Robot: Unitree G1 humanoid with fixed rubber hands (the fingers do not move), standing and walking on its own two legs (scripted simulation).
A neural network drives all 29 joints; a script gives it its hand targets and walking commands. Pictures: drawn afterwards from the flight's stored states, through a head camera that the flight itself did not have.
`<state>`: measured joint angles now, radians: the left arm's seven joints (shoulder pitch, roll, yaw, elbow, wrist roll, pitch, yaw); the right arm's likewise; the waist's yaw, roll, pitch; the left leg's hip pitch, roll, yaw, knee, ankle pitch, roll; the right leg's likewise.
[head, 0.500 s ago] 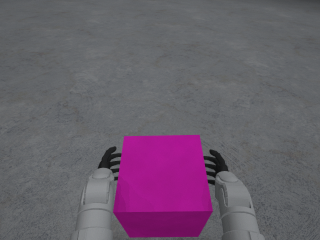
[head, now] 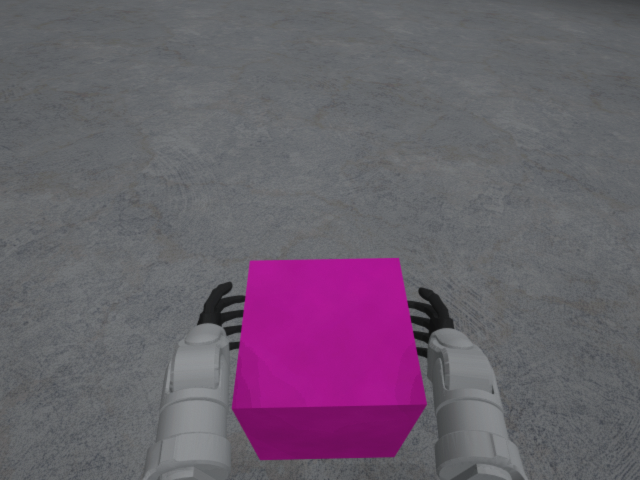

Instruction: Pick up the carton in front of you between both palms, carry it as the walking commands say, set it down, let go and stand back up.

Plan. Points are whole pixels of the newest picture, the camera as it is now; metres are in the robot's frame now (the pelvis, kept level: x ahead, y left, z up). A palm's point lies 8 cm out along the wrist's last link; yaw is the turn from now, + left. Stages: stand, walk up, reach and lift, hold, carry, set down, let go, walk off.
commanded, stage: set down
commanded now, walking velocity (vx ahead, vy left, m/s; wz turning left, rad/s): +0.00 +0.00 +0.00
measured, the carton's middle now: (325, 364) +0.32 +0.01 -0.05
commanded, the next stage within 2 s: none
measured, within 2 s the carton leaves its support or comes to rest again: neither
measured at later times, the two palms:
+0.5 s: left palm (235, 390) +0.33 +0.16 -0.18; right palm (401, 377) +0.37 -0.14 -0.18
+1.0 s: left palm (238, 410) +0.36 +0.17 -0.32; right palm (379, 384) +0.42 -0.12 -0.31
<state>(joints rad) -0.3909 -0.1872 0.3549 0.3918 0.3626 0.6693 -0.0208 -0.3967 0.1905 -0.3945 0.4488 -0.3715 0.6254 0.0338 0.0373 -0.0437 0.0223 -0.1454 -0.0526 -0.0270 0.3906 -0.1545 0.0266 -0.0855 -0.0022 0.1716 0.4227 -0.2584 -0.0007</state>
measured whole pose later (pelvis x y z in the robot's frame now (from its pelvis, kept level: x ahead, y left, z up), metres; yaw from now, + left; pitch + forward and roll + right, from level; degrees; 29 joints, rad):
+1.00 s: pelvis -0.07 -0.03 -0.22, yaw +0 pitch +47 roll -2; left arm -0.87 -0.13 0.56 0.54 0.26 0.30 0.09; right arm -1.02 -0.02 -0.40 0.80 -0.27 0.26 -0.04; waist 0.06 -0.04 -0.21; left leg -1.92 -0.09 -0.11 1.48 -0.38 -0.07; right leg -1.85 0.13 0.10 1.54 -0.51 0.06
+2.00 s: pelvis -0.08 -0.05 -0.38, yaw +2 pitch +46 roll +4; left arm -1.18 -0.03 0.61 0.77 0.12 0.16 0.12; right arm -1.45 -0.26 -0.04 1.19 -0.05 0.18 -0.11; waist 0.15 0.00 0.12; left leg -2.31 -0.09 -0.09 2.02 -0.51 -0.14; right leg -2.28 0.18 0.06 2.13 -0.65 0.03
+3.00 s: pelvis -0.09 -0.06 -0.40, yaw +4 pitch +41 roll +5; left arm -1.26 0.18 0.52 1.09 -0.02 0.01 0.09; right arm -1.48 -0.41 0.03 1.21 0.00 0.08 -0.04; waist 0.14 0.06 0.28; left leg -2.29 -0.05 -0.03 2.07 -0.49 -0.12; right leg -2.27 0.08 0.04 2.21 -0.65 -0.02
